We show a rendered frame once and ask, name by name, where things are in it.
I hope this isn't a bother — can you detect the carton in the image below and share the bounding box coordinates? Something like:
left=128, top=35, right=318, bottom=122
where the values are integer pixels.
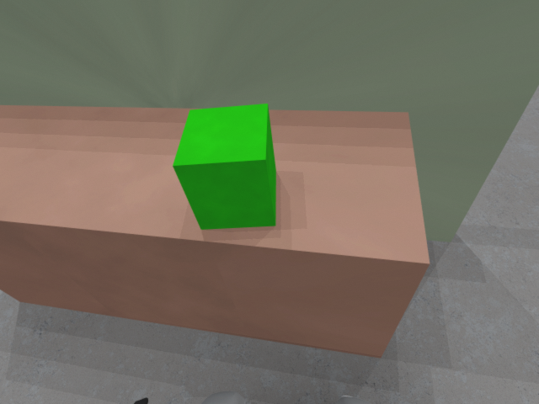
left=173, top=104, right=276, bottom=230

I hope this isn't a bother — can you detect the pedestal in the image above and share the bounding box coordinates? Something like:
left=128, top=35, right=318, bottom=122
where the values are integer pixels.
left=0, top=105, right=430, bottom=358

